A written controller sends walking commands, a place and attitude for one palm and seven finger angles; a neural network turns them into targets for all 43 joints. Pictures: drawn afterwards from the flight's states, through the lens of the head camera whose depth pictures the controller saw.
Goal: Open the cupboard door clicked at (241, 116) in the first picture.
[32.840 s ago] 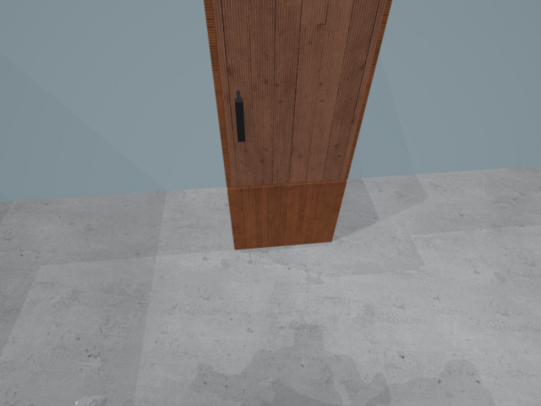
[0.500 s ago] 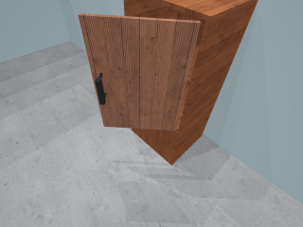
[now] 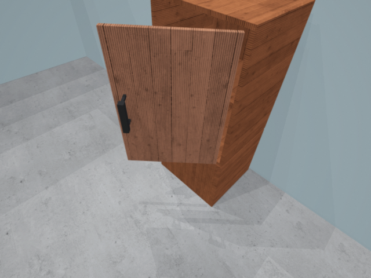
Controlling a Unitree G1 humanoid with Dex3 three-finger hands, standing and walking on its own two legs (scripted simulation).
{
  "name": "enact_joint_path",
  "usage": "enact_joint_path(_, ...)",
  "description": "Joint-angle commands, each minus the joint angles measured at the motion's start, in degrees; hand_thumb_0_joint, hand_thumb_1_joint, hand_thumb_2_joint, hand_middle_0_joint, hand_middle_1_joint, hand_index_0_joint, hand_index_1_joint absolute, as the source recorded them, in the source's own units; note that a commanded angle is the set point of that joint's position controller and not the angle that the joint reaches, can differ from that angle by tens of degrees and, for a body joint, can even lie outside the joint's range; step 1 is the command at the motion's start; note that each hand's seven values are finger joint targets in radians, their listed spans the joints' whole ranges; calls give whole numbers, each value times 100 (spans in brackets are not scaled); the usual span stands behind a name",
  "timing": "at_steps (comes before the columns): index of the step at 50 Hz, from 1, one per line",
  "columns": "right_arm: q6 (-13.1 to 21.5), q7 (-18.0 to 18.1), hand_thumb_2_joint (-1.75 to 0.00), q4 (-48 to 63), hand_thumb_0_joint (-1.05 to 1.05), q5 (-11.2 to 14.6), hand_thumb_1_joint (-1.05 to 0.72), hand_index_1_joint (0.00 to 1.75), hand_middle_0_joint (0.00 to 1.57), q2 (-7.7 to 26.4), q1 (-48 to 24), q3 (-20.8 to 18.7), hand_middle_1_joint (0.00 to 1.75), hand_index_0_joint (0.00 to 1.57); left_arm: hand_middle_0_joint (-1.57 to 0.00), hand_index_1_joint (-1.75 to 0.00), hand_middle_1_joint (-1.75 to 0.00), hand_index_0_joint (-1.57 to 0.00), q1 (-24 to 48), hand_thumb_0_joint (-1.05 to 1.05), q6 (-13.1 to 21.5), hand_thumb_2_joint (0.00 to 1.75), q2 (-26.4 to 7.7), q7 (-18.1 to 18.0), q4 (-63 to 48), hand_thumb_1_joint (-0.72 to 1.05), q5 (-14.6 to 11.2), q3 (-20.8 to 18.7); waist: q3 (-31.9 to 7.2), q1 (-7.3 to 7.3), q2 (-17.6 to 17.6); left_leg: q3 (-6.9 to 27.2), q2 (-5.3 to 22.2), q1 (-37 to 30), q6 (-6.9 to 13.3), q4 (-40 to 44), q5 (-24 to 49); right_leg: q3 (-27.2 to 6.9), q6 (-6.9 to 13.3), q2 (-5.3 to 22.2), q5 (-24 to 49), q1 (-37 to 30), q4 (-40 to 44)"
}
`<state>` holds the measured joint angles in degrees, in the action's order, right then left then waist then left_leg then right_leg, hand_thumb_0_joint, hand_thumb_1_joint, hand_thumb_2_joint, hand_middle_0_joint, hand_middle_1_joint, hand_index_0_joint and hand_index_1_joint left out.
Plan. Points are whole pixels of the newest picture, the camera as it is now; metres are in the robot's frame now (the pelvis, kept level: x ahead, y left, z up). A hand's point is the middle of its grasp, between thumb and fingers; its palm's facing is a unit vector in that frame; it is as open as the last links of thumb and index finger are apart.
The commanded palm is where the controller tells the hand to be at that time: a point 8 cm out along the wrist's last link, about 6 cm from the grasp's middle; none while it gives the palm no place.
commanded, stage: shuffle to correct the standing spot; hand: left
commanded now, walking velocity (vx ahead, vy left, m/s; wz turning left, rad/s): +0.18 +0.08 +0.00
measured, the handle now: (125, 113) +0.64 +0.25 -0.04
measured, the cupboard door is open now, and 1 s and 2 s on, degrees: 43 43 43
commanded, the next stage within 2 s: come to a stop and stand still in 0.36 s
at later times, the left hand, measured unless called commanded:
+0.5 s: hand out of the picture +0.11 +0.22 -0.18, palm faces +0.02 -0.99 -0.16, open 7.3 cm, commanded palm none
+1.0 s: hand (98, 272) +0.18 +0.23 -0.18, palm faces +0.08 -0.97 -0.22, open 7.2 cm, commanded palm none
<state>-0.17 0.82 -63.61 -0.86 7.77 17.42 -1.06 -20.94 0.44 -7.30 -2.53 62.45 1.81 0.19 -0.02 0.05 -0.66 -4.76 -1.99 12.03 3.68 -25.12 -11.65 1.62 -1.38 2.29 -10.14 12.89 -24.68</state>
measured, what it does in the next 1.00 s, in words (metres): walks ahead: right foot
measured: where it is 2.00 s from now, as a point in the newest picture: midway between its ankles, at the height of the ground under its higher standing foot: outside the picture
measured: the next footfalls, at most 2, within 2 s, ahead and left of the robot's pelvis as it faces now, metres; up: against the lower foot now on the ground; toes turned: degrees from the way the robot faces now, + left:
right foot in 0.78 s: +0.19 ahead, -0.02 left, +0.00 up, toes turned +5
left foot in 1.10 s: +0.14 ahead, +0.19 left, +0.00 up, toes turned +4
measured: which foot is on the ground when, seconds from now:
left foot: down 0.00-0.78, up 0.80-1.00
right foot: down 0.00-0.26, up 0.28-0.76, down 0.78-1.00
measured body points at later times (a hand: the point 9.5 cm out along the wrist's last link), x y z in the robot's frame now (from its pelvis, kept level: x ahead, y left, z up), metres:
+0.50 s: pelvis +0.08 +0.05 +0.00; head +0.09 +0.07 +0.45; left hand +0.11 +0.27 -0.16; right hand -0.01 -0.15 -0.14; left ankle +0.03 +0.07 -0.74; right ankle +0.10 -0.10 -0.67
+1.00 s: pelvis +0.11 +0.05 -0.01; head +0.15 +0.06 +0.44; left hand +0.17 +0.28 -0.16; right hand +0.17 -0.18 -0.16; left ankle +0.09 +0.17 -0.70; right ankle +0.18 -0.05 -0.74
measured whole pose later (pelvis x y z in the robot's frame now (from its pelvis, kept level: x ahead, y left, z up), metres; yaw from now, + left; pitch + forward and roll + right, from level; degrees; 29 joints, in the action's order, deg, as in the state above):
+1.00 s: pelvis +0.11 +0.05 -0.01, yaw +3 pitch -1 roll -1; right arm -2.5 1.7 -57.7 -1.0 8.8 11.3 -4.3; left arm -10.3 -1.1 -9.2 -2.9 55.6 2.0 -2.9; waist 5.4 0.4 0.1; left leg 0.3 1.9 22.2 -1.6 -54.0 -27.3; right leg 6.0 2.4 0.8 -11.0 19.7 -31.7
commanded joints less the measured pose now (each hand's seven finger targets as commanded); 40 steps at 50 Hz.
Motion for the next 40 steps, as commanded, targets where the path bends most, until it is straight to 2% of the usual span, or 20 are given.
enact_joint_path(1, 5, 26, -90, 211, 0, -26, -90, 30, 20, 631, 359, -112, 30, 20, -20, -30, -30, -20, -631, 0, -5, 90, -512, 33, -162, 90, 19, -205, 869, -89, -93, 882, 645, 944, -92, 797, -2208, -635, 276, 381, -2037, 301, 603)
enact_joint_path(5, 27, 18, -90, 335, 0, -30, -90, 30, 20, 448, 466, -73, 30, 20, -20, -30, -30, -20, -803, 0, 23, 90, -705, 49, -216, 90, -37, -332, 773, -116, -734, 334, 238, 1126, -171, -389, -1341, -1470, 671, 954, -2547, 104, 1045)
enact_joint_path(7, 38, 17, -90, 374, 0, -36, -90, 30, 20, 392, 550, -94, 30, 20, -20, -30, -30, -20, -729, 0, 30, 90, -836, 25, -282, 90, -62, -411, 629, -55, -927, 152, 264, 928, -210, -1115, -1000, -1841, 914, 1372, -2837, 301, 1355)
enact_joint_path(9, 65, 6, -90, 372, 0, -27, -90, 30, 20, 348, 805, -93, 30, 20, -20, -30, -30, -20, -420, 0, 20, 90, -840, 15, -428, 90, -43, -452, 623, 126, -763, 144, 356, 409, -201, -756, -1028, -1521, 897, 1286, -2694, 789, 1115)
enact_joint_path(10, 97, 7, -90, 330, 0, -20, -90, 30, 20, 344, 998, -84, 30, 20, -20, -30, -30, -20, -301, 0, -2, 90, -751, 38, -464, 90, -35, -433, 722, 205, -429, 185, 349, 42, -184, -272, -1041, -1161, 784, 1001, -2431, 1072, 729)
enact_joint_path(11, 127, 20, -90, 267, 0, -28, -90, 30, 20, 451, 1212, -97, 30, 20, -20, -30, -30, -20, -205, 0, -31, 90, -609, 63, -510, 90, -23, -401, 895, 274, 225, 598, 593, -129, -96, 287, -1352, -690, 621, 569, -2167, 1350, 53)
enact_joint_path(12, 154, 43, -90, 188, 0, -52, -90, 30, 20, 713, 1449, -158, 30, 20, -20, -30, -30, -20, -121, 0, -55, 90, -369, 87, -568, 90, -5, -353, 1024, 348, 1252, 1692, 1310, -291, 112, 1218, -2200, 60, 361, 29, -1822, 1813, -1174)
enact_joint_path(13, 196, 98, -90, 147, 0, -54, -90, 30, 20, 897, 1703, -190, 30, 20, -20, -30, -30, -20, 137, 0, -38, 90, -274, 97, -701, 90, 39, -314, 1192, 441, 1692, 2760, 1983, -514, 411, 1922, -2322, 362, 239, -132, -1808, 2374, -2385)
enact_joint_path(14, 220, 130, -90, 131, 0, -38, -90, 30, 20, 818, 1614, -135, 30, 20, -20, -30, -30, -20, 332, 0, -26, 90, -331, 114, -753, 90, 48, -331, 1368, 368, 1007, 2913, 2183, -423, 643, 1984, -1793, -22, 274, 178, -1615, 2648, -3149)
enact_joint_path(15, 276, 137, -90, 192, 0, -28, -90, 30, 20, 686, 1435, -75, 30, 20, -20, -30, -30, -20, 286, 0, 23, 90, -312, 155, -697, 90, 44, -355, 1249, 238, 357, 2564, 2081, -495, 710, 1830, -1020, -119, 271, 357, -1306, 2693, -3452)
enact_joint_path(16, 334, 141, -90, 229, 0, -23, -90, 30, 20, 635, 1314, -44, 30, 20, -20, -30, -30, -20, 236, 0, 45, 90, -263, 187, -624, 90, 30, -357, 1081, 171, 63, 2142, 1926, -548, 679, 1738, -306, -107, 219, 436, -1018, 2560, -3559)
enact_joint_path(20, 474, 216, -90, 59, 0, 5, -90, 30, 20, 517, 1461, 5, 30, 20, -20, -30, -30, -20, 143, 0, 1, 90, -170, 208, -522, 90, -24, -357, 526, 62, 386, 1156, 1495, -1246, 328, 1353, 2511, 113, 101, 333, -533, 2390, -3541)
enact_joint_path(24, 476, 264, -90, -149, 0, -16, -90, 30, 20, 390, 1722, 19, 30, 20, -20, -30, -30, -20, 523, 0, -48, 90, -199, 211, -601, 90, -42, -389, 579, 112, 483, 993, 1495, -1511, 212, 1271, 3222, 177, 103, 284, -359, 2640, -3404)
enact_joint_path(26, 457, 300, -90, -221, 0, -38, -90, 30, 20, 316, 1771, 47, 30, 20, -20, -30, -30, -20, 735, 0, -74, 90, -166, 176, -644, 90, -57, -356, 625, 118, 383, 925, 1498, -1514, 59, 1091, 4230, 207, 105, 207, -273, 2546, -3088)
enact_joint_path(30, 342, 360, -90, -268, 0, -33, -90, 30, 20, 302, 1547, 27, 30, 20, -20, -30, -30, -20, 884, 0, -125, 90, -166, 53, -624, 90, -97, -288, 520, 53, 691, 619, 1296, -1321, -330, 610, 6008, 433, 195, -66, -112, 1574, -1928)
enact_joint_path(35, 114, 361, -90, -76, 0, 34, -90, 30, 20, 432, 1337, -206, 30, 20, -20, -30, -30, -20, 527, 0, -171, 90, -417, -66, -734, 90, -67, -375, 518, -146, 741, 754, 1396, -1088, -238, -275, 6673, 528, 372, -251, -155, 618, -1102)
enact_joint_path(37, 63, 338, -90, 76, 0, 84, -90, 30, 20, 474, 1173, -283, 30, 20, -20, -30, -30, -20, -18, 0, -108, 90, -598, -90, -677, 90, -65, -424, 201, -386, 547, 758, 1181, -811, -349, -1292, 5856, 237, 529, 7, 983, -186, -269)
enact_joint_path(38, 41, 311, -90, 171, 0, 114, -90, 30, 20, 335, 1233, -319, 30, 20, -20, -30, -30, -20, -298, 0, -48, 90, -902, -138, -601, 90, -38, -498, -179, -397, -199, 531, 649, 70, -522, -2661, 3932, -709, 981, 912, 3822, -1052, -315)
enact_joint_path(39, 33, 264, -90, 310, 0, 128, -90, 30, 20, 196, 1083, -338, 30, 20, -20, -30, -30, -20, -400, 0, -4, 90, -1045, -132, -525, 90, -70, -529, -392, -340, -585, 137, -192, 1022, -661, -4027, -1837, -1589, 1751, 2226, 6295, -1474, -272)
enact_joint_path(40, -58, 264, -90, 339, 0, 79, -90, 30, 20, 172, 890, -374, 30, 20, -20, -30, -30, -20, -9, 0, 42, 90, -975, -120, -660, 90, -99, -491, -368, -137, -213, 718, 7, 915, -460, -4391, -2278, -1402, 1868, 2283, 5627, -732, 25)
